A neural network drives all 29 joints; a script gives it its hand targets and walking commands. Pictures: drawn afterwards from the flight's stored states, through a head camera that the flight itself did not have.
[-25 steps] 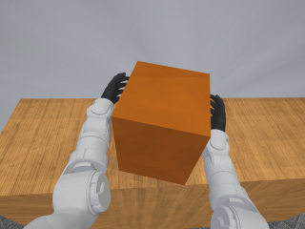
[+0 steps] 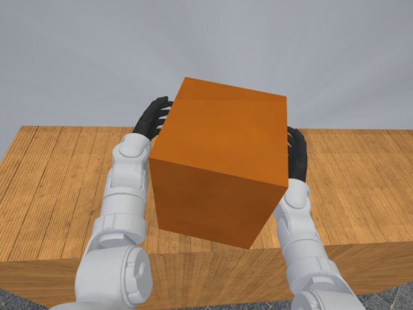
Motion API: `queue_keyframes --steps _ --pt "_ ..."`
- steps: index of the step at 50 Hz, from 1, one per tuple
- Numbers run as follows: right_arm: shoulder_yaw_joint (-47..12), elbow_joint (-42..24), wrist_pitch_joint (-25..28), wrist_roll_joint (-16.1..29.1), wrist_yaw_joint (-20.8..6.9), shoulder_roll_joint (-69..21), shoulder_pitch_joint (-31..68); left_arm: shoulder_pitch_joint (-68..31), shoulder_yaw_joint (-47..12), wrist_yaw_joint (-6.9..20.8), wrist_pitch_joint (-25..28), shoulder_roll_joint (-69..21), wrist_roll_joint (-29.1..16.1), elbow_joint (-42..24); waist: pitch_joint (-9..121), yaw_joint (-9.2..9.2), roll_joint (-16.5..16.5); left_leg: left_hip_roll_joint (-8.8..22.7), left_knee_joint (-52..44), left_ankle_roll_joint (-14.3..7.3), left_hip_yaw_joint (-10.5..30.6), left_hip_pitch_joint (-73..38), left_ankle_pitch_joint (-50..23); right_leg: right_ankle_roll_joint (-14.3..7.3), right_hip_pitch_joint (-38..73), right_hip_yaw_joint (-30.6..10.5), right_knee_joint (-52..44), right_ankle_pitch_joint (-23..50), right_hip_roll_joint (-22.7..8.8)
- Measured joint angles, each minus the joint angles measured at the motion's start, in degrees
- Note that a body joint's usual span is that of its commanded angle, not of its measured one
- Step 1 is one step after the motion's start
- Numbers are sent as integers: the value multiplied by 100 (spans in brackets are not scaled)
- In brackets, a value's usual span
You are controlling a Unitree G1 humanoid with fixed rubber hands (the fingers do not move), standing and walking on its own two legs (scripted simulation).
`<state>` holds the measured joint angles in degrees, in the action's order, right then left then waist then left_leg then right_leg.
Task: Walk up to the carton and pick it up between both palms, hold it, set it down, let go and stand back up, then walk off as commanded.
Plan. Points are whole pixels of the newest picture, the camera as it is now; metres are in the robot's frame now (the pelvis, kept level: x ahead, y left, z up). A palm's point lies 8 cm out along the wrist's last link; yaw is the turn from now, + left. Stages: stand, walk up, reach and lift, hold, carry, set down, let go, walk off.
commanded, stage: reach and lift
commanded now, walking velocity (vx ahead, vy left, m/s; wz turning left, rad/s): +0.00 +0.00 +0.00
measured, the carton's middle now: (218, 167) +0.38 -0.03 +0.06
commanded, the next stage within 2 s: none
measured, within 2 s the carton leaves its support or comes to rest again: leaves its support in 0.66 s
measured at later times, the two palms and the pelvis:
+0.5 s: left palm (142, 137) +0.41 +0.11 +0.12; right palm (292, 172) +0.34 -0.17 +0.09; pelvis -0.01 +0.00 +0.00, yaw +0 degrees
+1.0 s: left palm (145, 129) +0.38 +0.10 +0.16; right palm (306, 165) +0.33 -0.18 +0.12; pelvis -0.04 -0.01 +0.00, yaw -1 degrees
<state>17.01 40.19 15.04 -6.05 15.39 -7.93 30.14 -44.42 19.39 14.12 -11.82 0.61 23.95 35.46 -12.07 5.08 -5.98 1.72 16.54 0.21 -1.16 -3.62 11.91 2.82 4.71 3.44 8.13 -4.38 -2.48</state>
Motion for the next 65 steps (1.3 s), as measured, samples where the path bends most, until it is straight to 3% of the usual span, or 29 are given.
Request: queue_keyframes --steps 12,24,33,40,47,54,65 --pt "-135 167 178 129 68 71 35 40 -50 -70 134 33 -66 45 57 -31 27 33 65 19 -33 152 -6 -27 -161 18 74 5 19" --pt "-270 1176 869 254 91 307 363 76 -183 -527 659 132 -316 537 516 -58 211 76 254 54 -26 679 -28 -64 -653 57 202 51 47" --pt "-241 1690 910 202 82 472 597 -211 -239 -870 844 158 -547 1151 845 -152 324 88 247 66 -52 1014 -170 -99 -1023 38 250 167 57" --pt "-279 1645 316 446 -47 584 720 -464 -485 -1130 498 209 -824 1411 995 -209 336 90 250 62 -107 1079 -232 -113 -1149 -28 330 207 60" --pt "-439 1159 -611 814 -219 674 739 -415 -743 -1398 -210 215 -1064 990 1069 -146 266 72 197 60 -92 892 -267 -112 -986 -29 342 202 48" --pt "-361 833 -1440 909 -365 692 991 -514 -515 -1404 -933 162 -957 573 1077 -74 193 43 230 44 -63 774 -257 -106 -887 -17 447 143 22" --pt "-394 692 -1912 1021 -487 803 1346 -553 -330 -1409 -1432 84 -776 8 1022 -75 187 42 329 53 4 710 -201 -118 -789 29 527 76 26"
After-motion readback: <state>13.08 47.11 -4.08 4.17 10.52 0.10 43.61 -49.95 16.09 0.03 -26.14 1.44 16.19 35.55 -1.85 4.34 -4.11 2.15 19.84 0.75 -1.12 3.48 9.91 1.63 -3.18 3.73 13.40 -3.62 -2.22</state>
